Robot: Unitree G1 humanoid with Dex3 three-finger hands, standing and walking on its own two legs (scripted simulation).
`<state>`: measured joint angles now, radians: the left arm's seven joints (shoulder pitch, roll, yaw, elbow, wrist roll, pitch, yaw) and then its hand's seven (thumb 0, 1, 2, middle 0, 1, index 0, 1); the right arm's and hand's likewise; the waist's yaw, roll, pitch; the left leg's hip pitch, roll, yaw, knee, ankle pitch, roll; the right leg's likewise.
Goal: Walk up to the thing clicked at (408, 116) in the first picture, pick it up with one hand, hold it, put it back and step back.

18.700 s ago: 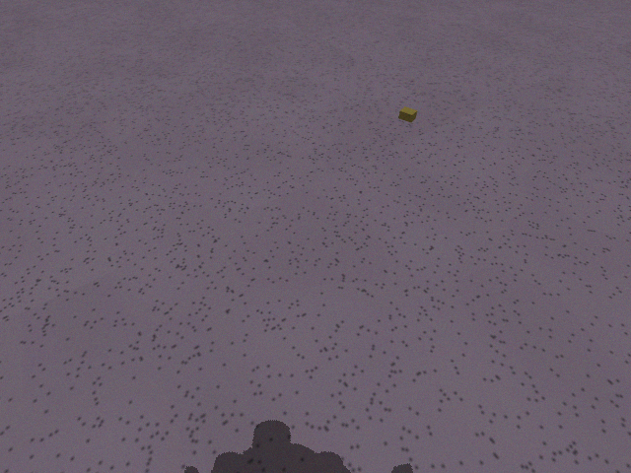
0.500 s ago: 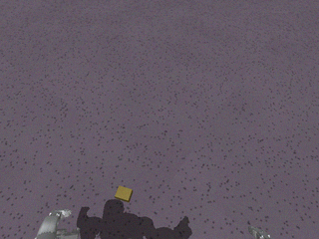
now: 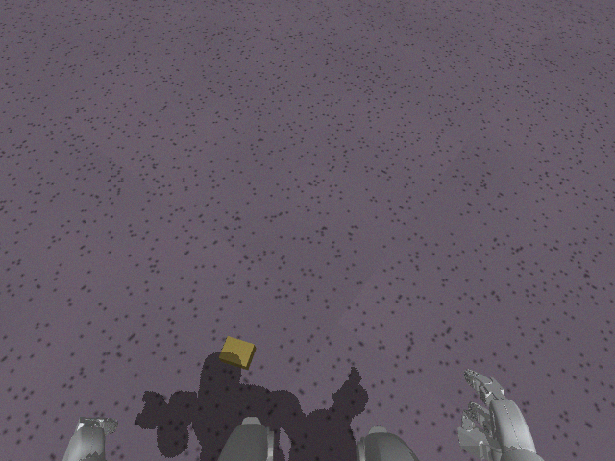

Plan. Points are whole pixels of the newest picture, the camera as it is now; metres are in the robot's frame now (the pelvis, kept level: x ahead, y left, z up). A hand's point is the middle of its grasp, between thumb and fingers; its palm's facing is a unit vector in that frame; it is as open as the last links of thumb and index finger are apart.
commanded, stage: rise first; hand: left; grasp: from above
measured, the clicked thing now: (237, 353) +0.41 +0.21 -0.67
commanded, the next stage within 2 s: none
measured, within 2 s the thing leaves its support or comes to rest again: neither
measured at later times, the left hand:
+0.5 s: hand (165, 407) +0.23 +0.28 -0.31, palm faces -0.10 -0.48 -0.87, open 13.8 cm
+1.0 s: hand (198, 374) +0.31 +0.26 -0.46, palm faces -0.09 -0.47 -0.88, open 13.8 cm
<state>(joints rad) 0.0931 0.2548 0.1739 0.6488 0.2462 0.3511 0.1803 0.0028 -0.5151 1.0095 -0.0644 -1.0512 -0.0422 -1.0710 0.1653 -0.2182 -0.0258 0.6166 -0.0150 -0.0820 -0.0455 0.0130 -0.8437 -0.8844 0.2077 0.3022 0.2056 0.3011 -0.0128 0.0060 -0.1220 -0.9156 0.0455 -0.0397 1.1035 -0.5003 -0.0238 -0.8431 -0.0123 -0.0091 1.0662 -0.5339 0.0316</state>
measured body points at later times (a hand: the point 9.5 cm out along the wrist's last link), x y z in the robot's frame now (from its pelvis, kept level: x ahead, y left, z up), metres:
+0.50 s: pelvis -0.06 -0.01 -0.14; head +0.10 +0.02 +0.28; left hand +0.24 +0.30 -0.26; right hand +0.10 -0.27 -0.27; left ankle +0.01 +0.13 -0.66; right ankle -0.01 -0.14 -0.66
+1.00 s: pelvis -0.10 +0.00 -0.31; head +0.11 +0.01 +0.09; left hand +0.32 +0.28 -0.41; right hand -0.06 -0.26 -0.45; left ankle +0.01 +0.13 -0.66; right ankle -0.02 -0.14 -0.66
